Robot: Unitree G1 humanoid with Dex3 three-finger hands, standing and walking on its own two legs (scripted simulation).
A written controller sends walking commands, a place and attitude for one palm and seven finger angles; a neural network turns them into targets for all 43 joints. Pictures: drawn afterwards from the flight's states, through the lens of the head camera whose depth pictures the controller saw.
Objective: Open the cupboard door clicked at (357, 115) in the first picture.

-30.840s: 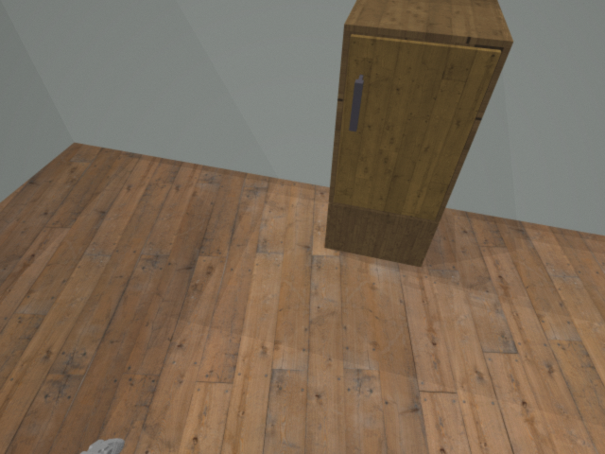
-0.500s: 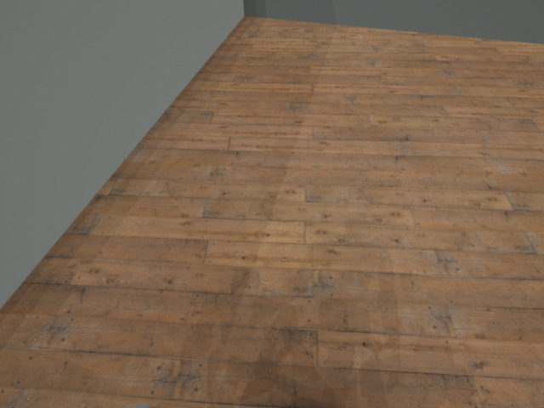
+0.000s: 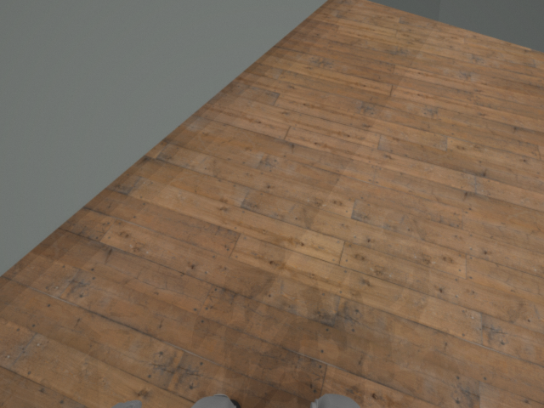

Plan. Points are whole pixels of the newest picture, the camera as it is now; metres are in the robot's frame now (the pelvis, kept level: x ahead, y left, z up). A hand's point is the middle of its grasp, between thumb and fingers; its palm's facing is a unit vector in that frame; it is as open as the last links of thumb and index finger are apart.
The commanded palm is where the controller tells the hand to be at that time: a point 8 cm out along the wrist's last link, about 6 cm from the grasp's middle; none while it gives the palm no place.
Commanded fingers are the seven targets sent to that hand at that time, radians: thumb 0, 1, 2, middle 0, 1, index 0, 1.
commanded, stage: turn to face it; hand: left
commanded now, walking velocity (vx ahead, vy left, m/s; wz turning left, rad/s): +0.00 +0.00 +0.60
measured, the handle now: out of the picture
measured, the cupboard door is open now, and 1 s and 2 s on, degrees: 51 51 51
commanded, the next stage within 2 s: none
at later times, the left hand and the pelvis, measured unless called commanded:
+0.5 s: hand out of the picture +0.03 +0.12 -0.17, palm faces +0.34 -0.91 -0.24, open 7.4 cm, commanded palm none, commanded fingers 0.00 0.90 0.90 -0.20 -0.30 -0.20 -0.30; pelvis +0.04 -0.08 +0.00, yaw +19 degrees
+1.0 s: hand out of the picture +0.02 +0.07 -0.14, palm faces +0.59 -0.76 -0.29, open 7.4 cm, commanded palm none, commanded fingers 0.00 0.90 0.90 -0.20 -0.30 -0.20 -0.30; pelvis +0.08 -0.14 +0.01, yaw +38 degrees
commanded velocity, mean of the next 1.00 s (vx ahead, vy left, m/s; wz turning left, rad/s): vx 0.00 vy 0.00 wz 0.60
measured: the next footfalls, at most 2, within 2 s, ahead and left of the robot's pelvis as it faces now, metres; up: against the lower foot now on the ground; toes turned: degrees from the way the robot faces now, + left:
right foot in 0.18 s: +0.07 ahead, -0.18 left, +0.00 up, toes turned +4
left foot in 0.52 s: +0.04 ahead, +0.05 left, +0.00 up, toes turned +26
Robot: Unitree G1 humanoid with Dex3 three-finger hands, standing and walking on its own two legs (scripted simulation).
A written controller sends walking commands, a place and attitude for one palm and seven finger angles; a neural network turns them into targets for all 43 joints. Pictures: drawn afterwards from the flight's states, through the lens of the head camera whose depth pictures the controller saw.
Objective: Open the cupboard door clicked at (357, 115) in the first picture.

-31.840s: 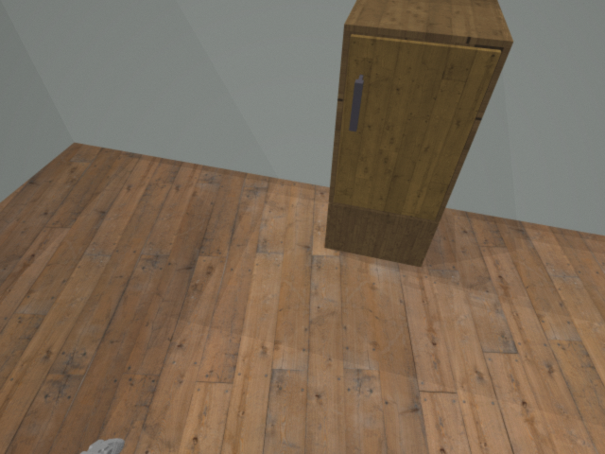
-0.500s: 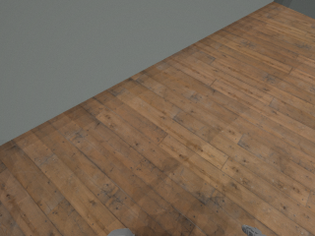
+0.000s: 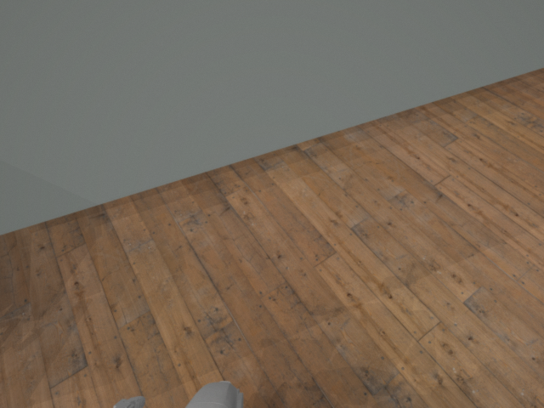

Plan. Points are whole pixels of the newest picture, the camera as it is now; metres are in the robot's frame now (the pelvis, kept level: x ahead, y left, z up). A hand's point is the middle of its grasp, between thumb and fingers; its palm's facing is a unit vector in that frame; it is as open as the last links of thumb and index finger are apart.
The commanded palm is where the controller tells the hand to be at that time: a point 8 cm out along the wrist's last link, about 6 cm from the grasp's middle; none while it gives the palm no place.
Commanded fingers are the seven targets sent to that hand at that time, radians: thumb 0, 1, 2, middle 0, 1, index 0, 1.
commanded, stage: turn to face it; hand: left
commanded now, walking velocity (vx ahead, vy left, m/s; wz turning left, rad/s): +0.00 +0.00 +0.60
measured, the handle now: out of the picture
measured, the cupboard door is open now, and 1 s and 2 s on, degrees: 51 51 51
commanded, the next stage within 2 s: take the last steps up to it in 1.98 s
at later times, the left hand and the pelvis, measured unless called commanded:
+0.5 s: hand out of the picture +0.05 +0.21 -0.16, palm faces +0.31 -0.90 -0.30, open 7.4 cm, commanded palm none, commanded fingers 0.00 0.90 0.90 -0.20 -0.30 -0.20 -0.30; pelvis +0.01 -0.04 -0.01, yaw +18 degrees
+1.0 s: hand out of the picture -0.05 +0.17 -0.18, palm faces +0.60 -0.76 -0.24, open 7.4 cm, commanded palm none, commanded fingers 0.00 0.90 0.90 -0.20 -0.30 -0.20 -0.30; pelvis +0.02 -0.05 -0.01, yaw +36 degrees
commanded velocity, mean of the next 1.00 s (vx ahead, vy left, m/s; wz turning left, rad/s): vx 0.00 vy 0.00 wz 0.60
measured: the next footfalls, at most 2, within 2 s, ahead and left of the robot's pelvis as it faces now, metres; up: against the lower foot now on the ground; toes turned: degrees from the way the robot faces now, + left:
left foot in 0.16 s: +0.03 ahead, +0.12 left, +0.00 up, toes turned +11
right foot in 0.50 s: +0.09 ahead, -0.15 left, +0.00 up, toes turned +16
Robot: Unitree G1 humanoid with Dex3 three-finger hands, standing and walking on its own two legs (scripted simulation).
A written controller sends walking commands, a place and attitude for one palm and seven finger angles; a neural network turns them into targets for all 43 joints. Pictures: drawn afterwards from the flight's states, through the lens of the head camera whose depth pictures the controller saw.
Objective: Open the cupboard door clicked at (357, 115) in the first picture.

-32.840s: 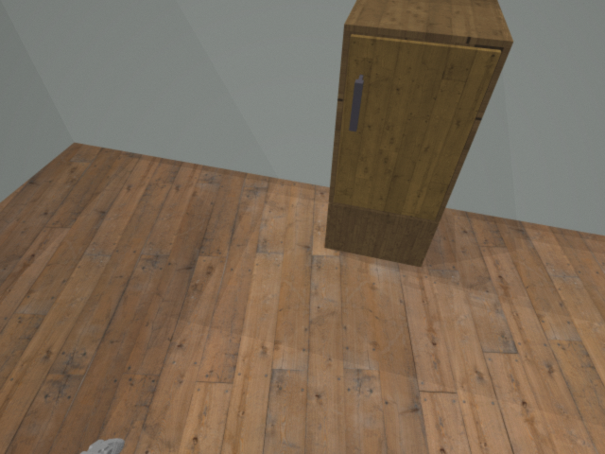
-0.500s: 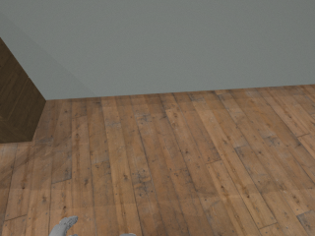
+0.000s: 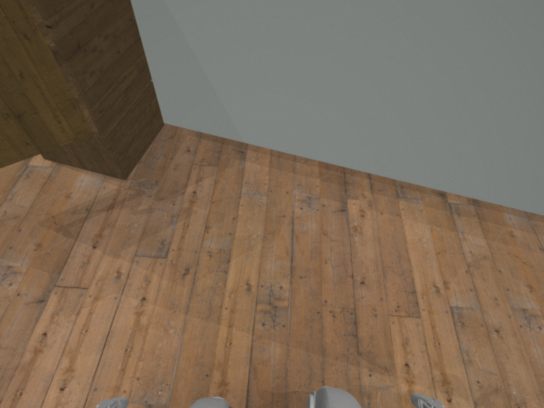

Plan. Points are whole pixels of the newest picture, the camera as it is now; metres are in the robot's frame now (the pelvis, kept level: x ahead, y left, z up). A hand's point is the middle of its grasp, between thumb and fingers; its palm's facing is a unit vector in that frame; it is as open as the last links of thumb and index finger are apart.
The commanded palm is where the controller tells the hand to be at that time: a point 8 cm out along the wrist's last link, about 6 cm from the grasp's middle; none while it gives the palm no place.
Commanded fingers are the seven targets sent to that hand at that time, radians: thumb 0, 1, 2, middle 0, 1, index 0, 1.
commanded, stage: turn to face it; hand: left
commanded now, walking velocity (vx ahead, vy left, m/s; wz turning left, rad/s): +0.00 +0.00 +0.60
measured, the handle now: out of the picture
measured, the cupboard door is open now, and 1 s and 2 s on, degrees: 51 51 51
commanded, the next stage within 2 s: take the last steps up to it in 0.98 s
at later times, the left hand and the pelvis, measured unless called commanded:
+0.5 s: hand out of the picture +0.01 +0.16 -0.17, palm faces +0.33 -0.92 -0.21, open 7.4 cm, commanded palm none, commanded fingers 0.00 0.90 0.90 -0.20 -0.30 -0.20 -0.30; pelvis +0.01 -0.04 +0.00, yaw +19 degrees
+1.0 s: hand out of the picture +0.00 +0.13 -0.14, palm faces +0.53 -0.80 -0.28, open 7.4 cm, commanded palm none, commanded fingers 0.00 0.90 0.90 -0.20 -0.30 -0.20 -0.30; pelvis +0.04 -0.08 +0.00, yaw +32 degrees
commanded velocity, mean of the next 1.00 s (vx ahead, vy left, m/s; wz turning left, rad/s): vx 0.00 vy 0.00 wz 0.47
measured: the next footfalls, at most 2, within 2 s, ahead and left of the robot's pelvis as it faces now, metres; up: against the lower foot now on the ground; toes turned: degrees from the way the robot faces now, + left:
right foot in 0.18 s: +0.06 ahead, -0.16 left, +0.00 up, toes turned +5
left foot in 0.52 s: +0.02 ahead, +0.08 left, +0.00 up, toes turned +24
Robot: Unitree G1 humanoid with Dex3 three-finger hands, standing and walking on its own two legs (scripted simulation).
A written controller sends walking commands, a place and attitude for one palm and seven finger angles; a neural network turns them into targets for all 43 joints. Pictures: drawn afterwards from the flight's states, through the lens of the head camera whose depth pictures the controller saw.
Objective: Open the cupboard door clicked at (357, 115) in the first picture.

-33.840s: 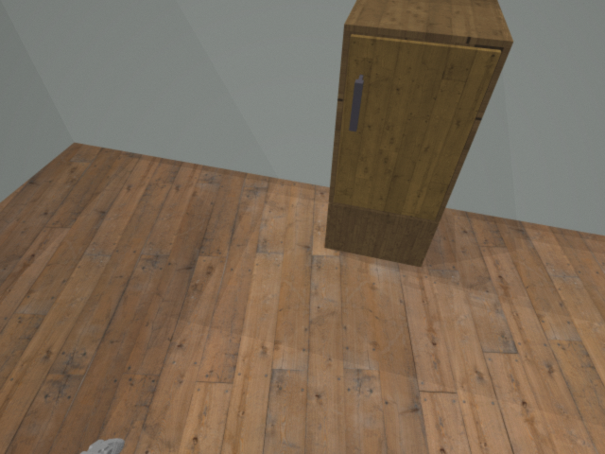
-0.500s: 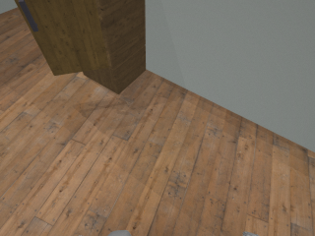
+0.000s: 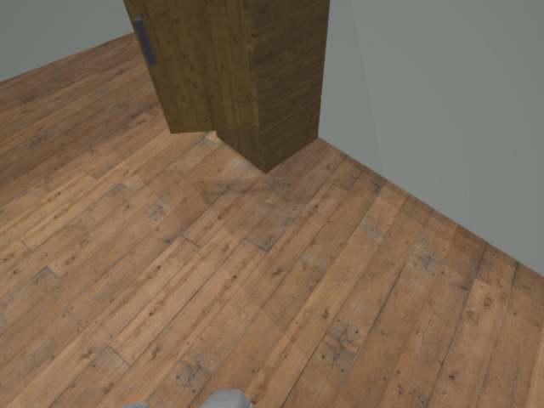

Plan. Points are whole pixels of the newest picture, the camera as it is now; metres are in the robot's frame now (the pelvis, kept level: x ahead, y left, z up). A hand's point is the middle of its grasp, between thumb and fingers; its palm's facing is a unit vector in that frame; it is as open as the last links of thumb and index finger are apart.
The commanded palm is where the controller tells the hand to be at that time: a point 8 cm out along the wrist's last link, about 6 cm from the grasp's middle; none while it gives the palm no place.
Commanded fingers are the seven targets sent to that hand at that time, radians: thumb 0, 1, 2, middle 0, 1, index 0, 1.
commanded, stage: take the last steps up to it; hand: left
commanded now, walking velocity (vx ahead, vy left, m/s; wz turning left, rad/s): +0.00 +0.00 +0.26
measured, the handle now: (146, 39) +1.18 +0.50 -0.04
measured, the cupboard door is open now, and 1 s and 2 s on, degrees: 51 51 51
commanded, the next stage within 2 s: come to a stop and stand still in 1.94 s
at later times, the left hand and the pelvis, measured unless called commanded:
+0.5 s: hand out of the picture +0.10 +0.23 -0.15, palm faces +0.16 -0.96 -0.21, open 7.4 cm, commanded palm none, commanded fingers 0.00 0.90 0.90 -0.20 -0.30 -0.20 -0.30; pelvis +0.06 +0.02 +0.01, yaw +8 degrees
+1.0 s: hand out of the picture +0.10 +0.22 -0.17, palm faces +0.33 -0.93 -0.18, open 7.3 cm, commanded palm none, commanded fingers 0.00 0.90 0.90 -0.20 -0.30 -0.20 -0.30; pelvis +0.21 +0.07 +0.00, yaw +13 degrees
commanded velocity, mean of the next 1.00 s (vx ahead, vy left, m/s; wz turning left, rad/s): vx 0.28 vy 0.13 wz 0.13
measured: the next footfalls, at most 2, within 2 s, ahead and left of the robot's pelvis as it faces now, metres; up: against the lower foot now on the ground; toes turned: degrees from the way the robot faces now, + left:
left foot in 0.22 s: +0.03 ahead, +0.12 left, +0.00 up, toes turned +7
right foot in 0.60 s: +0.20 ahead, -0.09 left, +0.00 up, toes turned +1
